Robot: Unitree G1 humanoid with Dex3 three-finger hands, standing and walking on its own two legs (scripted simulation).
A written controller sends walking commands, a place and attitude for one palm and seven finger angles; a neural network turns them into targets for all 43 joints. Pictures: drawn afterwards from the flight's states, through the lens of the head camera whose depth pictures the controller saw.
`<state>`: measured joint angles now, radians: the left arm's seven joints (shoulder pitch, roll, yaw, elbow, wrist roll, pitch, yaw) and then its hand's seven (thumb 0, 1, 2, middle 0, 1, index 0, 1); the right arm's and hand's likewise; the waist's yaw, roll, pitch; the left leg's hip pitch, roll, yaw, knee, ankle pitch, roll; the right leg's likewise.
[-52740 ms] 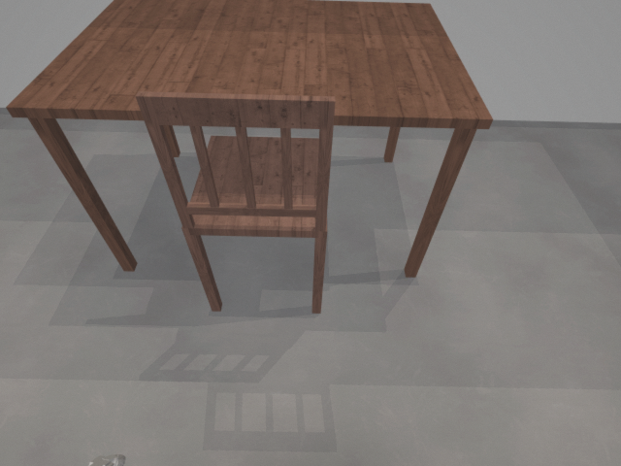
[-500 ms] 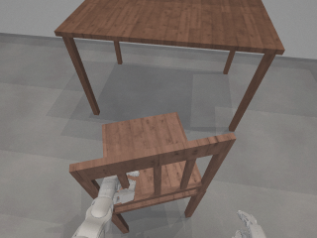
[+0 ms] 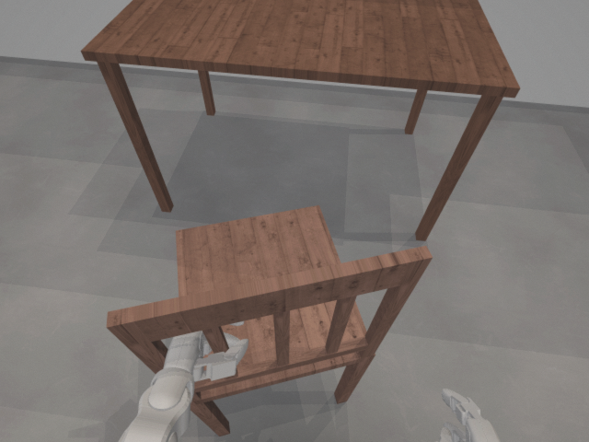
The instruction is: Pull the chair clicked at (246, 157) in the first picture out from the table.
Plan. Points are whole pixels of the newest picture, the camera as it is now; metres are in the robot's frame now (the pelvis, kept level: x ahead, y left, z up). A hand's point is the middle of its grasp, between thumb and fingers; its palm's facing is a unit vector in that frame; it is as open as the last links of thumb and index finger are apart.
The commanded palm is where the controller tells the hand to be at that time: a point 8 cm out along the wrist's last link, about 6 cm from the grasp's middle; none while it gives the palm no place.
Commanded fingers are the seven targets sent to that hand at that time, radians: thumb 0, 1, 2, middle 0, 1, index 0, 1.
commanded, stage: open the thumb and straighten the fingers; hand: left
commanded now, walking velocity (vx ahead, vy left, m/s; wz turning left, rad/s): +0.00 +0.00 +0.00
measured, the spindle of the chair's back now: (282, 338) +0.29 +0.02 -0.09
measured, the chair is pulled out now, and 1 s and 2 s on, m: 0.58 0.58 0.58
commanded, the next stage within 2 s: draw the fingers out of the gap in 0.56 s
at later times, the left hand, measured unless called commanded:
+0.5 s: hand (226, 355) +0.25 +0.10 -0.06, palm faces -0.11 -0.99 -0.09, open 16.6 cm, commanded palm +0.24 +0.16 -0.04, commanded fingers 0.00 -0.55 0.20 0.00 0.00 0.00 0.00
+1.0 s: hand (217, 404) +0.19 +0.11 -0.06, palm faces -0.08 -0.99 -0.08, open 17.5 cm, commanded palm +0.17 +0.15 -0.04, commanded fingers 0.00 -0.55 0.20 0.00 0.00 0.00 0.00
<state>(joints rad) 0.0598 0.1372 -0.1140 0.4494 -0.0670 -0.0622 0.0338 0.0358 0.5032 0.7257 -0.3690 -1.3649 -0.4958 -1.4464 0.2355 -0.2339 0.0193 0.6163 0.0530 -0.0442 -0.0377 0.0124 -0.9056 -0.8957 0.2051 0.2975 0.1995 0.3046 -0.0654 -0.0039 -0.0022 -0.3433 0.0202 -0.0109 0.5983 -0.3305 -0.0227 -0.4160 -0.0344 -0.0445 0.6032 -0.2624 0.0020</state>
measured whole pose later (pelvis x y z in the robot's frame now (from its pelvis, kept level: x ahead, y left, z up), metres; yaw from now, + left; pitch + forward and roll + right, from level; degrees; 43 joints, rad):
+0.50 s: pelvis +0.01 +0.00 -0.03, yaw +1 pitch +10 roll +0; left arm 0.19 0.14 -0.13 0.12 -0.07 0.16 0.01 -0.01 -0.52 0.21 -0.11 -0.35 -0.12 -0.34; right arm 0.24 -0.25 0.03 0.50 0.04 -0.12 -0.06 0.01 -0.91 -0.90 0.20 0.30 0.20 0.30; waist -0.05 0.05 -0.10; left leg -0.57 0.01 -0.03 0.87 -0.47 -0.02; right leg -0.63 -0.05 -0.06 0.86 -0.41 0.01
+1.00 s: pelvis +0.02 +0.01 -0.04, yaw +2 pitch +11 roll -1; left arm 0.53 0.15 -0.19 -0.19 -0.03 0.19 0.03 -0.01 -0.53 0.20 -0.01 -0.01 0.00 0.00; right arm 0.28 -0.25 0.02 0.43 0.03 -0.11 -0.07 0.02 -0.91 -0.90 0.20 0.30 0.20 0.30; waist -0.05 0.05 -0.13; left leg -0.63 0.01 -0.05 0.96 -0.52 -0.02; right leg -0.68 -0.06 -0.07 0.93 -0.45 0.01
